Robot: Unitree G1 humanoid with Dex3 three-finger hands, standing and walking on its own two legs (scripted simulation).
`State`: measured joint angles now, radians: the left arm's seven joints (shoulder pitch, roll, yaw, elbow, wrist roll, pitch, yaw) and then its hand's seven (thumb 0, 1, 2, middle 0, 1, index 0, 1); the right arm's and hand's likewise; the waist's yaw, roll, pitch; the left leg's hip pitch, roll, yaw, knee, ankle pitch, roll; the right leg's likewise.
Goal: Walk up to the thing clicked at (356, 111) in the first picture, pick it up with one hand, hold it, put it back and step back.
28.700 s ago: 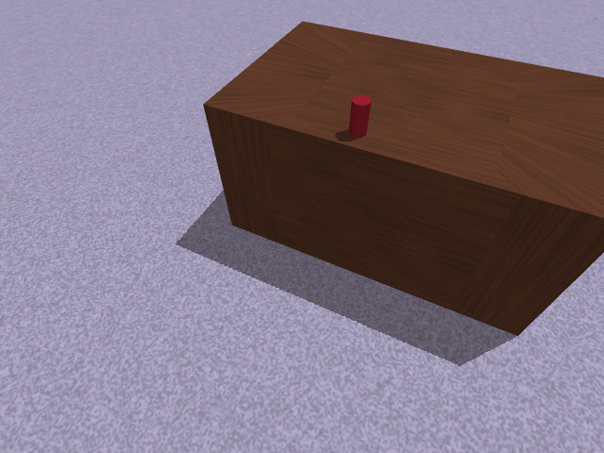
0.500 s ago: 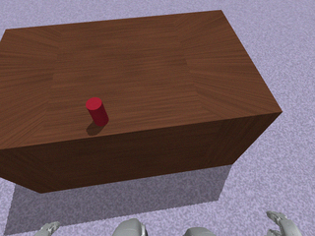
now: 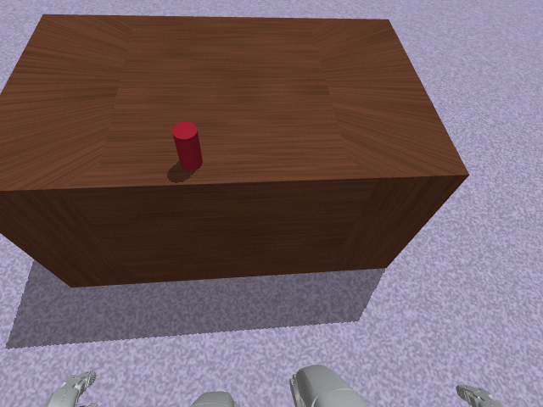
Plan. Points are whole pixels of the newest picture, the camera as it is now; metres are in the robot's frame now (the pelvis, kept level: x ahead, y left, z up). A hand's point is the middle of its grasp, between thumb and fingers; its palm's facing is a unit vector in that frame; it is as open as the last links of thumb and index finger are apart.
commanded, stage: step back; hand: left
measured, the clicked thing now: (188, 147) +0.64 +0.20 -0.11
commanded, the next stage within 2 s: none
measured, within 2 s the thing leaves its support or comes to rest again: neither
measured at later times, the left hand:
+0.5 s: hand out of the picture -0.04 +0.23 -0.14, palm faces +0.02 -0.91 -0.42, open 7.4 cm
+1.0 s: hand out of the picture -0.26 +0.17 -0.13, palm faces +0.01 -0.90 -0.44, open 7.3 cm
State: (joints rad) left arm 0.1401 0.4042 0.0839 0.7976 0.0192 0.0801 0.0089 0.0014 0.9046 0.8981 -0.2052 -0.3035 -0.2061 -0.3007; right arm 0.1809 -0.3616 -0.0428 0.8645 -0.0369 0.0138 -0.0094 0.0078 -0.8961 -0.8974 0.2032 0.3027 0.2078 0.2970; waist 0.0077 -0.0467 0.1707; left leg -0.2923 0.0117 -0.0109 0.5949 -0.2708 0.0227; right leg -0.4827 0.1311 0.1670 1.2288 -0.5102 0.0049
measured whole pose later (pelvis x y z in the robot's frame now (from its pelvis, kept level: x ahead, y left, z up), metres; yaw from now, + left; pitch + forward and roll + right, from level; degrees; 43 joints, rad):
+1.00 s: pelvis -0.32 -0.10 -0.01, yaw +1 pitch -2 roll +2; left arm 0.19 0.35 0.05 0.87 0.04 0.04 0.01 0.00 0.90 0.90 -0.21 -0.30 -0.21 -0.30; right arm 0.14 -0.43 -0.05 0.87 -0.02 0.06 -0.02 0.01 -0.90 -0.90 0.20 0.30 0.20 0.30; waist 0.04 0.04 0.13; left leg -0.52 -0.11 -0.15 1.16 -0.47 -0.01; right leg -0.32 0.00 0.02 0.67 -0.32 -0.03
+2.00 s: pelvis -0.36 -0.06 +0.00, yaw +3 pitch -2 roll +0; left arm 0.13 0.38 0.02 1.03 0.01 -0.02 0.00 0.00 0.91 0.90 -0.20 -0.30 -0.21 -0.30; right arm 0.11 -0.33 -0.03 1.05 -0.03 -0.01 0.01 0.01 -0.90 -0.90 0.20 0.30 0.21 0.30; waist 0.02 -0.01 0.07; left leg -0.24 0.03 0.04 0.55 -0.29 0.00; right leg -0.20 -0.01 0.04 0.53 -0.30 0.02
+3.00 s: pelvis -0.38 -0.07 +0.02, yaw +3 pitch -3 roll +0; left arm 0.13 0.35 -0.01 1.14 0.01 -0.01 -0.01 0.00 0.90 0.90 -0.21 -0.30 -0.21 -0.30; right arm 0.12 -0.35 -0.02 1.16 -0.02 -0.01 0.02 0.01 -0.90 -0.90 0.20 0.30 0.20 0.30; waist -0.01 0.00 0.05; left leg -0.14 0.02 0.04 0.32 -0.14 -0.01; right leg -0.12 -0.01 0.04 0.34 -0.17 0.02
